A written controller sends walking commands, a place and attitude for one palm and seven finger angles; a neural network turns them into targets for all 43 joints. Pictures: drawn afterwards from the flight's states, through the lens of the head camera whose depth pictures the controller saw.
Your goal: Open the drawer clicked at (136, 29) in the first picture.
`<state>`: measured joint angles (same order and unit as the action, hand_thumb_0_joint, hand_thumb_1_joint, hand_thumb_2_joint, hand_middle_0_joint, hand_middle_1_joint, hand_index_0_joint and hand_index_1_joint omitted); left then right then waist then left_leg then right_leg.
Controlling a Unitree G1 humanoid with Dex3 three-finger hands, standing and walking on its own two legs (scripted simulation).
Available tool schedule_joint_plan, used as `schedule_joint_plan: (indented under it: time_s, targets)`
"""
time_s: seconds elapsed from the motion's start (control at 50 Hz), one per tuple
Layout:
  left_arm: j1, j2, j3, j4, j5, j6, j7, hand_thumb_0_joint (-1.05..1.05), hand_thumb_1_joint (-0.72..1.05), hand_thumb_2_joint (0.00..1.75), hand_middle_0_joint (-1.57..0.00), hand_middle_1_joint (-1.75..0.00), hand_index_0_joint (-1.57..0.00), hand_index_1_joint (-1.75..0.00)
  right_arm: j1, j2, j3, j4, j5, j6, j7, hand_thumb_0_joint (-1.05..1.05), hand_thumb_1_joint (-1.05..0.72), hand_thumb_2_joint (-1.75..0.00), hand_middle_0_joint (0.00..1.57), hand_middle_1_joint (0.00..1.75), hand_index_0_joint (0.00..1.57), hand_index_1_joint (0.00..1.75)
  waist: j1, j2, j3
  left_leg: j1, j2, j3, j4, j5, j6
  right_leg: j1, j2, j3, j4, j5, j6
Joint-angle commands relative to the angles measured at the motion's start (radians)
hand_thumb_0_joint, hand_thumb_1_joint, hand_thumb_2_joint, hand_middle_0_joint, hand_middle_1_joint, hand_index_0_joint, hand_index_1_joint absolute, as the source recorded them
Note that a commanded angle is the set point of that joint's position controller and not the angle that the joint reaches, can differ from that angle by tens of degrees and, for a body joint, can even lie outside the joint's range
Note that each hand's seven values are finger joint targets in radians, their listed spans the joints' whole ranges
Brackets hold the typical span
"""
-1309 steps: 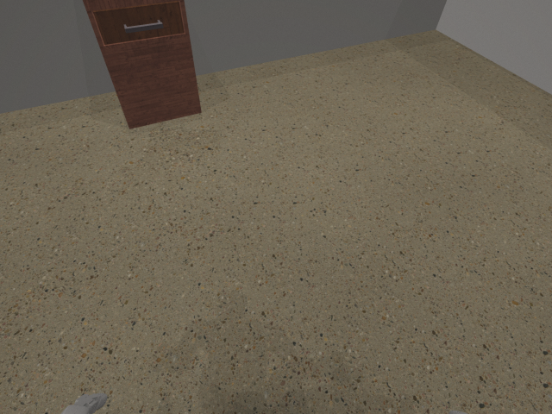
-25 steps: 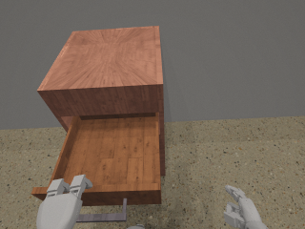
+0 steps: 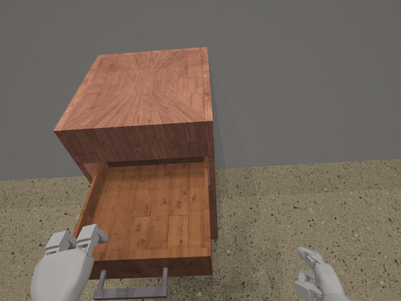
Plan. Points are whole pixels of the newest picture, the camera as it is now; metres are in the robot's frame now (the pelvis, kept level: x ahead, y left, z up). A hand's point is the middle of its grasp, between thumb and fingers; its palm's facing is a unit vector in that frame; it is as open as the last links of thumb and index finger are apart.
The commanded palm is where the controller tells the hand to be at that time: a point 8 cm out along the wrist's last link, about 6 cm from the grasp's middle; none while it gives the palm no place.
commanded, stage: draw the hand back to the body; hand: left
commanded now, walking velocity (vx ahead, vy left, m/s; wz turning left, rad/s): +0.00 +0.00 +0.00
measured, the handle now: (132, 283) +0.20 +0.21 -0.17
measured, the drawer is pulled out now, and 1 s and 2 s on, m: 0.30 0.30 0.30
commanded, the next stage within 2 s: step back with the hand held close in 1.30 s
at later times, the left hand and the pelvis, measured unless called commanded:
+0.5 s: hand (73, 248) +0.18 +0.22 +0.11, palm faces +0.32 -0.85 -0.41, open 13.4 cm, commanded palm +0.13 +0.27 +0.15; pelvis +0.02 +0.01 +0.03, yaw +3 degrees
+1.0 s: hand (37, 205) +0.20 +0.24 +0.20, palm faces +0.42 -0.81 -0.41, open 9.4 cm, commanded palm +0.14 +0.28 +0.22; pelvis +0.03 +0.00 +0.05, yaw +3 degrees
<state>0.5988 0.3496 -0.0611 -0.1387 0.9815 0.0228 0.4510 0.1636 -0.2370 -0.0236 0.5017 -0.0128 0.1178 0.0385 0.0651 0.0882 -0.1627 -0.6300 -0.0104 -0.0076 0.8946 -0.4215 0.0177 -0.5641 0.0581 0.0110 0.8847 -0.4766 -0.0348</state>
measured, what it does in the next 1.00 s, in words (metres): stands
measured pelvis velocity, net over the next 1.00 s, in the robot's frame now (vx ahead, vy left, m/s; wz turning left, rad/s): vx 0.03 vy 0.00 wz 0.06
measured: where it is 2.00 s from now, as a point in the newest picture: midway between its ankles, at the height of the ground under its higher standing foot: outside the picture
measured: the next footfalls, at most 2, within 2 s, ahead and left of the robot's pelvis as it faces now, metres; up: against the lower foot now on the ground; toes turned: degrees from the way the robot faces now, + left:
none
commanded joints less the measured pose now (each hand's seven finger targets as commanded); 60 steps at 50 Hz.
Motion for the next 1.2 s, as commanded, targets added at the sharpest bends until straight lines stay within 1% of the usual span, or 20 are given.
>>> schedule_joint_plan:
  time_s: [0.0,0.2,0.28,0.3,0.32,0.34,0.36,0.38,0.4,0.5,0.66,0.76,0.82,0.86,0.9,0.96,1.0,1.04,1.08,1.18]
  targets:
    - [-0.011,0.174,0.123,-0.253,-0.011,-0.02,-0.006,0.0,-0.5,0.3,-0.3,-1.2,-0.3,-1.2,-0.143,-0.089,-0.025,-0.186,-0.002,-0.062,-0.011,0.0,-0.9,-0.9,0.2,0.3,0.2,0.3,0.003,-0.075,-0.073,0.196,-0.005,0.0,-0.135,0.192,0.043,0.013,-0.034,0.028,-0.218,0.261,-0.01]
    - [0.046,0.213,0.196,-0.337,-0.039,-0.03,-0.046,0.0,-0.5,0.3,-0.3,-1.2,-0.3,-1.2,-0.145,-0.09,-0.026,-0.194,0.003,-0.06,-0.005,0.0,-0.9,-0.9,0.2,0.3,0.2,0.3,0.02,-0.016,-0.062,0.255,0.004,-0.011,-0.177,0.243,0.035,0.051,-0.032,0.0,-0.234,0.278,-0.015]
    - [0.045,0.203,0.176,-0.38,-0.06,-0.024,-0.083,0.0,-0.5,0.3,-0.3,-1.2,-0.3,-1.2,-0.147,-0.089,-0.025,-0.2,0.009,-0.065,-0.008,0.0,-0.9,-0.9,0.2,0.3,0.2,0.3,0.015,-0.049,-0.041,0.271,0.012,-0.013,-0.197,0.254,0.041,0.068,-0.036,-0.017,-0.25,0.287,-0.005]
    - [0.016,-0.113,0.103,-0.409,-0.798,-0.025,-0.175,0.0,-0.47,0.32,-0.3,-1.18,-0.3,-1.18,-0.059,-0.044,-0.009,-0.243,0.056,-0.135,-0.041,0.0,-0.9,-0.9,0.2,0.3,0.2,0.3,-0.066,-0.087,-0.004,0.442,0.04,-0.06,-0.258,0.235,0.054,0.174,-0.038,-0.058,-0.272,0.244,-0.001]
    - [0.047,0.006,0.173,-0.374,-0.845,-0.045,-0.202,0.0,-0.43,0.33,-0.29,-1.15,-0.29,-1.15,-0.066,-0.062,0.003,-0.218,0.057,-0.175,-0.064,0.0,-0.9,-0.9,0.2,0.3,0.2,0.3,-0.037,-0.103,-0.009,0.458,0.037,-0.056,-0.276,0.226,0.052,0.185,-0.035,-0.059,-0.295,0.221,0.001]
    - [0.061,0.035,0.2,-0.458,-0.926,-0.066,-0.225,0.0,-0.4,0.34,-0.29,-1.13,-0.29,-1.13,-0.079,-0.061,0.013,-0.222,0.053,-0.184,-0.097,0.0,-0.9,-0.9,0.2,0.3,0.2,0.3,-0.035,-0.126,0.025,0.422,0.037,-0.059,-0.306,0.244,0.043,0.22,-0.056,-0.064,-0.31,0.24,0.009]
    - [-0.002,0.083,0.233,-0.483,-0.94,-0.086,-0.236,0.0,-0.36,0.36,-0.29,-1.11,-0.29,-1.11,-0.081,-0.072,0.026,-0.204,0.047,-0.198,-0.117,0.0,-0.9,-0.9,0.2,0.3,0.2,0.3,-0.033,-0.117,0.022,0.427,0.024,-0.052,-0.319,0.257,0.042,0.233,-0.065,-0.062,-0.333,0.268,0.014]
    - [-0.008,0.073,0.228,-0.512,-0.969,-0.096,-0.245,0.0,-0.32,0.37,-0.29,-1.09,-0.29,-1.09,-0.084,-0.062,0.028,-0.198,0.046,-0.217,-0.133,0.0,-0.9,-0.9,0.2,0.3,0.2,0.3,-0.04,-0.115,0.055,0.42,0.026,-0.05,-0.33,0.262,0.037,0.244,-0.075,-0.065,-0.349,0.286,0.017]
    - [-0.015,0.105,0.268,-0.518,-0.98,-0.1,-0.246,0.0,-0.29,0.39,-0.29,-1.07,-0.29,-1.07,-0.085,-0.065,0.03,-0.179,0.044,-0.232,-0.145,0.0,-0.9,-0.9,0.2,0.3,0.2,0.3,-0.031,-0.035,0.077,0.418,0.021,-0.051,-0.346,0.27,0.03,0.258,-0.083,-0.063,-0.366,0.287,0.012]
    - [-0.015,0.088,0.29,-0.501,-1.009,-0.12,-0.277,0.0,-0.12,0.47,-0.27,-0.95,-0.27,-0.95,-0.087,-0.055,0.04,-0.121,0.041,-0.272,-0.145,0.0,-0.9,-0.9,0.2,0.3,0.2,0.3,-0.029,0.021,0.15,0.444,0.021,-0.064,-0.4,0.3,0.01,0.291,-0.079,-0.07,-0.442,0.307,0.003]
    - [0.005,0.102,0.351,-0.536,-1.03,-0.14,-0.306,0.0,0.17,0.58,-0.25,-0.77,-0.25,-0.77,-0.111,-0.063,0.025,-0.089,0.03,-0.284,-0.127,0.0,-0.9,-0.9,0.2,0.3,0.2,0.3,-0.018,-0.041,0.059,0.531,0.02,-0.044,-0.442,0.433,0.01,0.386,-0.07,-0.072,-0.487,0.444,0.013]
    - [-0.021,0.125,0.392,-0.553,-1.034,-0.141,-0.308,0.0,0.34,0.66,-0.24,-0.66,-0.24,-0.66,-0.124,-0.068,0.017,-0.075,0.029,-0.28,-0.127,0.0,-0.9,-0.9,0.2,0.3,0.2,0.3,-0.015,-0.067,0.057,0.557,0.018,-0.033,-0.452,0.477,0.013,0.404,-0.069,-0.07,-0.509,0.501,0.018]
    - [-0.048,0.14,0.422,-0.555,-1.036,-0.145,-0.305,0.0,0.44,0.7,-0.23,-0.59,-0.23,-0.59,-0.129,-0.067,0.018,-0.065,0.028,-0.275,-0.129,0.0,-0.9,-0.9,0.2,0.3,0.2,0.3,-0.015,-0.023,0.072,0.566,0.012,-0.029,-0.46,0.468,0.012,0.403,-0.07,-0.066,-0.526,0.497,0.018]
    - [-0.06,0.148,0.442,-0.553,-1.044,-0.147,-0.306,0.0,0.51,0.74,-0.23,-0.55,-0.23,-0.55,-0.133,-0.068,0.015,-0.066,0.03,-0.27,-0.129,0.0,-0.9,-0.9,0.2,0.3,0.2,0.3,-0.011,-0.062,0.067,0.565,0.015,-0.031,-0.465,0.466,0.013,0.416,-0.072,-0.067,-0.526,0.504,0.02]
    - [-0.09,0.16,0.452,-0.595,-1.048,-0.149,-0.307,0.0,0.58,0.76,-0.22,-0.5,-0.22,-0.5,-0.144,-0.067,0.015,-0.073,0.034,-0.271,-0.131,0.0,-0.9,-0.9,0.2,0.3,0.2,0.3,-0.013,-0.024,0.066,0.569,0.017,-0.028,-0.464,0.475,0.01,0.428,-0.075,-0.059,-0.531,0.51,0.018]
    - [-0.093,0.165,0.476,-0.574,-1.05,-0.16,-0.308,0.0,0.69,0.81,-0.22,-0.43,-0.22,-0.43,-0.14,-0.068,0.015,-0.06,0.029,-0.268,-0.126,0.0,-0.9,-0.9,0.2,0.3,0.2,0.3,-0.011,-0.036,0.069,0.574,0.012,-0.027,-0.467,0.475,0.012,0.424,-0.072,-0.065,-0.537,0.524,0.02]
    - [-0.091,0.149,0.467,-0.567,-1.056,-0.154,-0.313,0.0,0.76,0.84,-0.21,-0.39,-0.21,-0.39,-0.15,-0.063,0.012,-0.064,0.034,-0.267,-0.126,0.0,-0.9,-0.9,0.2,0.3,0.2,0.3,-0.012,-0.017,0.078,0.576,0.015,-0.021,-0.462,0.491,0.01,0.431,-0.075,-0.055,-0.538,0.543,0.02]
    - [-0.06,0.109,0.432,-0.525,-1.063,-0.149,-0.323,0.0,0.83,0.87,-0.21,-0.34,-0.21,-0.34,-0.143,-0.061,0.01,-0.067,0.038,-0.255,-0.119,0.0,-0.9,-0.9,0.2,0.3,0.2,0.3,-0.02,-0.072,0.089,0.569,0.023,-0.025,-0.47,0.475,0.011,0.431,-0.077,-0.061,-0.531,0.537,0.025]
    - [-0.07,0.124,0.442,-0.531,-1.063,-0.152,-0.326,0.0,0.9,0.9,-0.2,-0.3,-0.2,-0.3,-0.151,-0.064,0.007,-0.07,0.037,-0.248,-0.12,0.0,-0.9,-0.9,0.2,0.3,0.2,0.3,-0.019,-0.093,0.084,0.57,0.021,-0.018,-0.467,0.476,0.016,0.431,-0.079,-0.057,-0.534,0.555,0.03]
    - [-0.089,0.152,0.462,-0.565,-1.065,-0.156,-0.325,0.0,0.9,0.9,-0.2,-0.3,-0.2,-0.3,-0.156,-0.062,0.01,-0.081,0.036,-0.243,-0.123,0.0,-0.9,-0.9,0.2,0.3,0.2,0.3,-0.014,-0.06,0.063,0.58,0.016,-0.015,-0.473,0.467,0.014,0.442,-0.08,-0.05,-0.547,0.542,0.03]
